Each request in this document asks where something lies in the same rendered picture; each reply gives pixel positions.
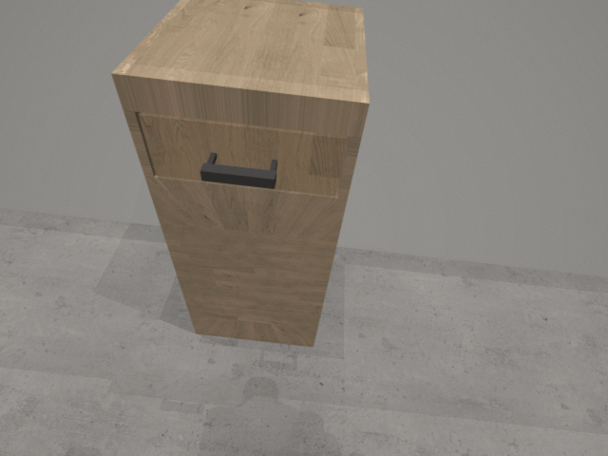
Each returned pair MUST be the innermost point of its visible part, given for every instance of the cabinet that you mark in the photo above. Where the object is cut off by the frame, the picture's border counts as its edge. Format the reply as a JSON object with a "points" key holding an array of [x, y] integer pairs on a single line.
{"points": [[253, 263]]}

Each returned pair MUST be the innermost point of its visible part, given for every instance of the drawer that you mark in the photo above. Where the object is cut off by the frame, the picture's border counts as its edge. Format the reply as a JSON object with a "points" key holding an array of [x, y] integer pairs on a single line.
{"points": [[307, 162]]}

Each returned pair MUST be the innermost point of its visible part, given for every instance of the handle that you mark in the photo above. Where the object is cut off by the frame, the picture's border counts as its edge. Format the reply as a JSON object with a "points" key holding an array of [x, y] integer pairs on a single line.
{"points": [[238, 175]]}

